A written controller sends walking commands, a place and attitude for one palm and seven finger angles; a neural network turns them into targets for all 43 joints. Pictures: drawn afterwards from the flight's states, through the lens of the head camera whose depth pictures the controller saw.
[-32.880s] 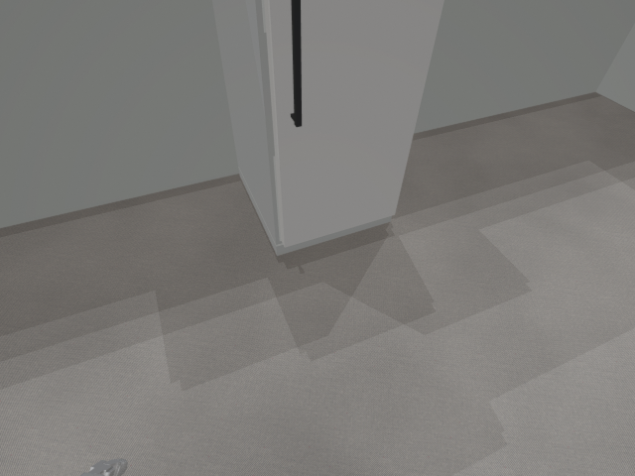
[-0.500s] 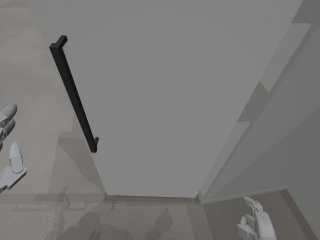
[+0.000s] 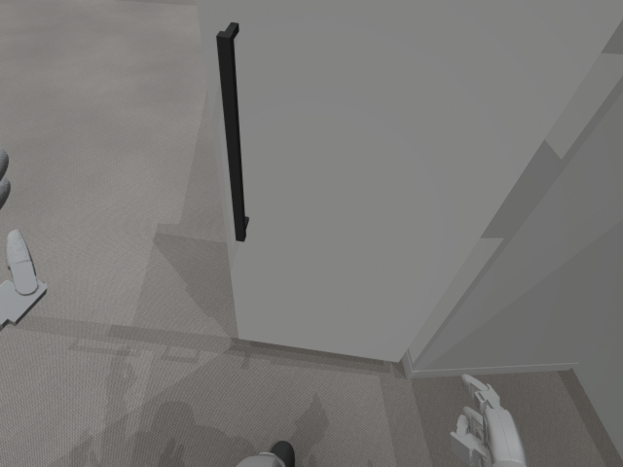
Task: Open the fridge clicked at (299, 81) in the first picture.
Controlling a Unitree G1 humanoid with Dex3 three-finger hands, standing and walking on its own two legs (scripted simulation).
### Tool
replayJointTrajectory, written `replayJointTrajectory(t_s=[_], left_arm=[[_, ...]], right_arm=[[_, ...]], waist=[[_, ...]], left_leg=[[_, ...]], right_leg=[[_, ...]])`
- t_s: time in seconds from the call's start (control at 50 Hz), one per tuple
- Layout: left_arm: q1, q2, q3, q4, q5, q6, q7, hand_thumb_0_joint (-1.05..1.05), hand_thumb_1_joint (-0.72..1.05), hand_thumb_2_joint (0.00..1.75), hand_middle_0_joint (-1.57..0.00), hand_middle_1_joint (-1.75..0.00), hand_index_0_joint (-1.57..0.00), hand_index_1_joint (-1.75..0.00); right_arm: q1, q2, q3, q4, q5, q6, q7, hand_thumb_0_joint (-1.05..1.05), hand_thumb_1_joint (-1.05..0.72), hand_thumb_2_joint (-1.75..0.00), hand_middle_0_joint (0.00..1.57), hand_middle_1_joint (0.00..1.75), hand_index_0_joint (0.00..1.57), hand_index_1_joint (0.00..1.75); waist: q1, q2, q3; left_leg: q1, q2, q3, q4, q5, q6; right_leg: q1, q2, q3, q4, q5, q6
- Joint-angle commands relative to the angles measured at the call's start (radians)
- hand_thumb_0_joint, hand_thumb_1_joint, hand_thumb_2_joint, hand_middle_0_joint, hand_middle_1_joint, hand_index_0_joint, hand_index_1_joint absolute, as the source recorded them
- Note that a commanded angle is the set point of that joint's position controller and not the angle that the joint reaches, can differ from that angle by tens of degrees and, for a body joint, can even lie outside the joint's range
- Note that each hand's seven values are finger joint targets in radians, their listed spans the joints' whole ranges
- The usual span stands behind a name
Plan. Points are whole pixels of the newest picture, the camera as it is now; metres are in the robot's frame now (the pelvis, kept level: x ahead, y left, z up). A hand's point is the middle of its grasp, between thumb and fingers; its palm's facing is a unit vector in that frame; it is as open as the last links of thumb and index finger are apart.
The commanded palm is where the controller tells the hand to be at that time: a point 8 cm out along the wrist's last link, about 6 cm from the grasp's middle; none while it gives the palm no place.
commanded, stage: stop stepping back and stand still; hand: left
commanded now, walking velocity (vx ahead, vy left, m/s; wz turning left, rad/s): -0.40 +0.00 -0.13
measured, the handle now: (237, 153) +0.56 +0.17 +0.09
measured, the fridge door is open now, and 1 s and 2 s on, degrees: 79 79 79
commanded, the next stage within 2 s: let the arm hang, fingers relaxed in 1.56 s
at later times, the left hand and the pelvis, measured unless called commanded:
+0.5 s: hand out of the picture +0.12 +0.30 +0.21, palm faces +0.27 -0.88 -0.38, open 7.4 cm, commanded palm +0.07 +0.36 +0.18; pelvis -0.09 +0.07 +0.03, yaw -5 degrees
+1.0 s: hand out of the picture +0.09 +0.34 +0.19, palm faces +0.37 -0.78 -0.50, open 7.4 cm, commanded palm +0.04 +0.39 +0.18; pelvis -0.12 +0.10 -0.01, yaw -3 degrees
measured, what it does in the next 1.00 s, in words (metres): walks backwards: right foot, then left foot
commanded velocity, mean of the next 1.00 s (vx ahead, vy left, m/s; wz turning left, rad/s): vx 0.10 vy -0.10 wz -0.01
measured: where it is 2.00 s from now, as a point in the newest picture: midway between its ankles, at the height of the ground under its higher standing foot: outside the picture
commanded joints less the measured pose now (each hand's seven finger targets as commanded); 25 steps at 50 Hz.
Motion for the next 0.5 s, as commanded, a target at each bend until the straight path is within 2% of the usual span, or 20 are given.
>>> replayJointTrajectory(t_s=[0.0,0.02,0.04,0.06,0.08,0.1,0.12,0.14,0.16,0.18,0.2,0.22,0.24,0.26,0.28,0.32,0.38,0.44,0.46,0.48], left_arm=[[0.128,0.177,0.115,-0.28,-0.034,-0.074,0.014,0.0,0.9,0.9,-0.2,-0.3,-0.2,-0.3],[0.138,0.172,0.089,-0.333,-0.034,-0.079,0.017,0.0,0.9,0.9,-0.2,-0.3,-0.2,-0.3],[0.105,0.208,0.105,-0.379,-0.021,-0.084,0.026,0.0,0.9,0.9,-0.2,-0.3,-0.2,-0.3],[0.078,0.213,0.115,-0.364,-0.018,-0.095,0.031,0.0,0.9,0.9,-0.2,-0.3,-0.2,-0.3],[0.052,0.193,0.1,-0.288,-0.019,-0.072,0.025,0.0,0.9,0.9,-0.2,-0.3,-0.2,-0.3],[-0.031,0.164,0.069,-0.312,-0.018,-0.055,0.015,0.0,0.9,0.9,-0.2,-0.3,-0.2,-0.3],[0.003,0.173,0.106,-0.233,-0.016,-0.033,0.026,0.0,0.9,0.9,-0.2,-0.3,-0.2,-0.3],[-0.029,0.155,0.085,-0.208,-0.022,-0.023,0.026,0.0,0.9,0.9,-0.2,-0.3,-0.2,-0.3],[-0.067,0.155,0.086,-0.213,-0.025,-0.034,0.026,0.0,0.9,0.9,-0.2,-0.3,-0.2,-0.3],[-0.112,0.157,0.089,-0.225,-0.02,-0.044,0.037,0.0,0.9,0.9,-0.2,-0.3,-0.2,-0.3],[-0.178,0.194,0.091,-0.249,-0.002,-0.056,0.05,0.0,0.9,0.9,-0.2,-0.3,-0.2,-0.3],[-0.186,0.184,0.106,-0.238,0.002,-0.072,0.056,0.0,0.9,0.9,-0.2,-0.3,-0.2,-0.3],[-0.097,0.171,0.093,-0.232,-0.005,-0.055,0.047,0.0,0.9,0.9,-0.2,-0.3,-0.2,-0.3],[-0.051,0.156,0.081,-0.316,-0.004,-0.04,0.043,0.0,0.9,0.9,-0.2,-0.3,-0.2,-0.3],[-0.02,0.148,0.069,-0.386,-0.003,-0.034,0.04,0.0,0.9,0.9,-0.2,-0.3,-0.2,-0.3],[0.078,0.131,0.047,-0.467,0.001,-0.027,0.034,0.0,0.9,0.9,-0.2,-0.3,-0.2,-0.3],[0.178,0.139,0.046,-0.481,0.002,0.014,0.043,0.0,0.9,0.9,-0.2,-0.3,-0.2,-0.3],[0.205,0.176,0.089,-0.363,-0.006,0.035,0.063,0.0,0.9,0.9,-0.2,-0.3,-0.2,-0.3],[0.209,0.19,0.106,-0.311,-0.012,0.045,0.07,0.0,0.9,0.9,-0.2,-0.3,-0.2,-0.3],[0.216,0.197,0.117,-0.254,-0.007,0.051,0.074,0.0,0.9,0.9,-0.2,-0.3,-0.2,-0.3]], right_arm=[[-0.061,-0.122,-0.068,-0.143,0.017,-0.042,0.016,0.0,-0.9,-0.9,0.2,0.3,0.2,0.3],[-0.059,-0.113,-0.064,-0.133,0.019,-0.035,0.021,0.0,-0.9,-0.9,0.2,0.3,0.2,0.3],[-0.06,-0.117,-0.063,-0.125,0.014,-0.023,0.028,0.0,-0.9,-0.9,0.2,0.3,0.2,0.3],[-0.055,-0.113,-0.056,-0.129,0.008,-0.015,0.033,0.0,-0.9,-0.9,0.2,0.3,0.2,0.3],[-0.07,-0.111,-0.057,-0.134,0.022,-0.016,0.028,0.0,-0.9,-0.9,0.2,0.3,0.2,0.3],[-0.065,-0.121,-0.066,-0.132,0.029,-0.019,0.025,0.0,-0.9,-0.9,0.2,0.3,0.2,0.3],[-0.061,-0.131,-0.063,-0.132,0.022,-0.022,0.006,0.0,-0.9,-0.9,0.2,0.3,0.2,0.3],[-0.065,-0.144,-0.05,-0.118,0.026,-0.023,-0.009,0.0,-0.9,-0.9,0.2,0.3,0.2,0.3],[-0.068,-0.171,-0.049,-0.115,0.034,-0.037,-0.023,0.0,-0.9,-0.9,0.2,0.3,0.2,0.3],[-0.061,-0.19,-0.054,-0.12,0.027,-0.06,-0.023,0.0,-0.9,-0.9,0.2,0.3,0.2,0.3],[-0.031,-0.149,-0.049,-0.111,0.014,-0.085,-0.027,0.0,-0.9,-0.9,0.2,0.3,0.2,0.3],[-0.023,-0.147,-0.056,-0.09,0.016,-0.102,-0.023,0.0,-0.9,-0.9,0.2,0.3,0.2,0.3],[-0.007,-0.134,-0.054,-0.088,0.021,-0.112,-0.003,0.0,-0.9,-0.9,0.2,0.3,0.2,0.3],[-0.015,-0.143,-0.066,-0.111,0.02,-0.107,0.015,0.0,-0.9,-0.9,0.2,0.3,0.2,0.3],[-0.037,-0.14,-0.066,-0.119,0.021,-0.109,0.029,0.0,-0.9,-0.9,0.2,0.3,0.2,0.3],[-0.057,-0.131,-0.062,-0.119,0.022,-0.119,0.051,0.0,-0.9,-0.9,0.2,0.3,0.2,0.3],[-0.046,-0.105,-0.053,-0.104,0.009,-0.103,0.06,0.0,-0.9,-0.9,0.2,0.3,0.2,0.3],[-0.028,-0.091,-0.061,-0.096,-0.01,-0.089,0.024,0.0,-0.9,-0.9,0.2,0.3,0.2,0.3],[-0.028,-0.092,-0.068,-0.097,-0.011,-0.081,0.013,0.0,-0.9,-0.9,0.2,0.3,0.2,0.3],[-0.011,-0.097,-0.074,-0.082,-0.002,-0.068,0.011,0.0,-0.9,-0.9,0.2,0.3,0.2,0.3]], waist=[[0.022,0.001,-0.204],[0.011,-0.144,-0.205],[0.013,-0.211,-0.166],[0.004,-0.195,-0.179],[0.015,-0.299,-0.172],[-0.004,-0.323,-0.149],[-0.02,-0.293,-0.048],[-0.031,-0.143,-0.02],[-0.027,0.156,-0.018],[-0.012,0.43,-0.019],[-0.028,0.401,-0.006],[-0.018,0.26,-0.027],[-0.021,0.175,-0.123],[-0.018,0.144,-0.143],[-0.013,0.111,-0.14],[0.001,0.185,-0.155],[0.013,0.275,-0.13],[0.026,0.261,-0.106],[0.033,0.231,-0.114],[0.047,0.07,-0.136]], left_leg=[[0.286,0.049,-0.012,0.109,-0.293,-0.099],[0.388,-0.001,0.0,0.36,-0.194,-0.114],[0.29,-0.047,0.029,0.552,-0.253,-0.117],[0.162,-0.048,0.04,0.687,-0.338,-0.121],[0.098,-0.003,-0.042,0.715,-0.366,-0.099],[0.184,0.033,-0.074,0.641,-0.377,-0.084],[0.236,0.081,-0.092,0.406,-0.333,-0.069],[0.275,0.07,-0.099,0.101,-0.255,-0.063],[0.264,0.09,-0.123,-0.101,-0.218,-0.065],[0.23,0.272,-0.386,-0.247,-0.216,-0.049],[0.189,0.325,-0.493,-0.287,-0.328,-0.006],[0.178,0.311,-0.456,-0.281,-0.415,0.057],[0.219,0.308,-0.485,-0.331,-0.632,-0.029],[0.245,0.281,-0.484,-0.354,-0.644,-0.1],[0.241,0.263,-0.437,-0.377,-0.634,-0.148],[0.27,0.2,-0.294,-0.398,-0.611,-0.219],[0.245,0.119,-0.136,-0.442,-0.517,-0.256],[0.193,0.086,-0.021,-0.45,-0.366,-0.307],[0.128,0.07,0.015,-0.355,-0.34,-0.31],[0.093,0.014,0.092,-0.065,-0.368,-0.265]], right_leg=[[-0.183,-0.16,0.119,-0.345,-0.114,-0.088],[-0.342,-0.322,0.315,-0.482,-0.083,-0.141],[-0.343,-0.435,0.393,-0.5,0.135,-0.19],[-0.227,-0.451,0.291,-0.394,0.482,-0.207],[-0.231,-0.452,0.308,-0.376,0.433,-0.191],[-0.287,-0.398,0.257,-0.355,0.25,-0.155],[-0.329,-0.343,0.2,-0.3,0.19,-0.106],[-0.326,-0.256,0.128,-0.152,0.127,-0.04],[-0.278,-0.154,0.076,0.027,0.062,-0.006],[-0.317,-0.068,0.018,0.229,-0.126,0.018],[-0.314,-0.06,0.097,0.355,-0.16,0.012],[-0.288,-0.05,0.111,0.364,-0.091,0.015],[-0.262,-0.058,0.103,0.399,-0.075,0.019],[-0.263,-0.045,0.092,0.409,-0.038,0.018],[-0.25,-0.037,0.065,0.422,-0.006,0.017],[-0.222,-0.016,-0.002,0.409,0.032,0.02],[-0.136,0.016,-0.101,0.297,0.041,0.016],[0.097,0.063,-0.217,-0.046,-0.103,-0.014],[0.224,0.072,-0.241,-0.159,-0.165,-0.041],[0.271,-0.005,-0.18,-0.291,-0.126,-0.1]])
